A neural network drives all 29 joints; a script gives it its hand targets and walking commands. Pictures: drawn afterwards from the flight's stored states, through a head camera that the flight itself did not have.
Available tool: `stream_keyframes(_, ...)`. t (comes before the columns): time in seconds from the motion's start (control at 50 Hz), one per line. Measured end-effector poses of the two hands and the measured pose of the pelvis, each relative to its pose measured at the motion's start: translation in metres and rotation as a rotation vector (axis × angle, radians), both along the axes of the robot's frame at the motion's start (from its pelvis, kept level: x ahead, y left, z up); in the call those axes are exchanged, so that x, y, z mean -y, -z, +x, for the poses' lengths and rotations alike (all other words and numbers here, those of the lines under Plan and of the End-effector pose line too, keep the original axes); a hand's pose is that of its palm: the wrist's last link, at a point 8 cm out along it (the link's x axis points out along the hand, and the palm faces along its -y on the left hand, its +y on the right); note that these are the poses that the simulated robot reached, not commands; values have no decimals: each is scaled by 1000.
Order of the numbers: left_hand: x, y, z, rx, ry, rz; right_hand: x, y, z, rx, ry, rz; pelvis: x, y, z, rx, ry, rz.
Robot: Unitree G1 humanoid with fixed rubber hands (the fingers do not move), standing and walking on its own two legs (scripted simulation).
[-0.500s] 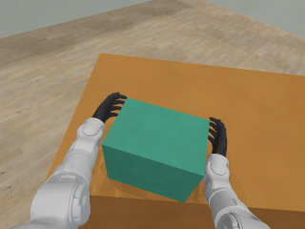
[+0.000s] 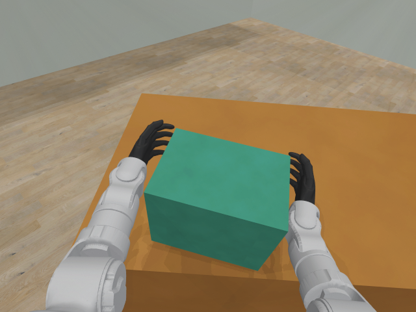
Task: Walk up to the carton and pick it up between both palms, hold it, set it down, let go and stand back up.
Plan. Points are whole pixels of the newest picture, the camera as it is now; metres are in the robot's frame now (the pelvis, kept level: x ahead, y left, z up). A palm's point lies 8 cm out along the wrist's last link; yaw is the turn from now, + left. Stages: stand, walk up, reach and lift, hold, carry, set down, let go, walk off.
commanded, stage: reach and lift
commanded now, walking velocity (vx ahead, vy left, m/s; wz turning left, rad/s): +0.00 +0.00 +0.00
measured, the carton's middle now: (217, 200) +0.35 -0.01 +0.04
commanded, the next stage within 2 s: none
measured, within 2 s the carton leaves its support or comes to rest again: neither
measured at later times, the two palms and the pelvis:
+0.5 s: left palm (137, 158) +0.36 +0.15 +0.15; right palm (314, 185) +0.34 -0.18 +0.12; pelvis -0.01 +0.00 +0.00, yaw +1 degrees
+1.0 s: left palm (130, 156) +0.34 +0.15 +0.17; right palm (320, 167) +0.35 -0.18 +0.16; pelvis -0.01 -0.01 +0.00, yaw +2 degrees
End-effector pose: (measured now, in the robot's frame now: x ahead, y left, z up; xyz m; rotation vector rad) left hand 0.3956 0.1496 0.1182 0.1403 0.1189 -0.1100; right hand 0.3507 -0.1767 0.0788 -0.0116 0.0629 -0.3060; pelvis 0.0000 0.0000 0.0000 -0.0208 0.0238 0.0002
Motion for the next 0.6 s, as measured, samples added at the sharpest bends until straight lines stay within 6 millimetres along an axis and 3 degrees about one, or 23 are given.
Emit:
stream_keyframes(0.3,-10,-21,-26,-26,-80,-68,-7,-40,-3,-13,-64,2,3,1,-11,85,-17,6)
stream_keyframes(0.6,8,-33,-39,-47,-114,-56,11,-50,-8,-28,-89,47,6,2,-12,102,-14,9)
